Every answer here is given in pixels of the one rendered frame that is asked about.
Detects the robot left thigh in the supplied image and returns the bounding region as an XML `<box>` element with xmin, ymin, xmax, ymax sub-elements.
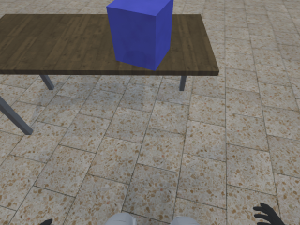
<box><xmin>104</xmin><ymin>212</ymin><xmax>137</xmax><ymax>225</ymax></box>

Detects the robot right thigh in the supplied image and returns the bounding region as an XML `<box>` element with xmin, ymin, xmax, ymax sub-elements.
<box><xmin>169</xmin><ymin>216</ymin><xmax>200</xmax><ymax>225</ymax></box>

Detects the robot thigh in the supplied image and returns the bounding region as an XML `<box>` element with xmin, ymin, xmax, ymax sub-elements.
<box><xmin>169</xmin><ymin>216</ymin><xmax>200</xmax><ymax>225</ymax></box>
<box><xmin>104</xmin><ymin>212</ymin><xmax>137</xmax><ymax>225</ymax></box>

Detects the carton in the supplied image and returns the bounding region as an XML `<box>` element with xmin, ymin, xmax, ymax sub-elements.
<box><xmin>106</xmin><ymin>0</ymin><xmax>174</xmax><ymax>71</ymax></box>

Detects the right robot hand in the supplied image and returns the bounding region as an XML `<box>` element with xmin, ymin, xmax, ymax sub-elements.
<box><xmin>253</xmin><ymin>202</ymin><xmax>285</xmax><ymax>225</ymax></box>

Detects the table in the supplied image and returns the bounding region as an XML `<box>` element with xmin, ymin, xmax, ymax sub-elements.
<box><xmin>0</xmin><ymin>14</ymin><xmax>219</xmax><ymax>135</ymax></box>

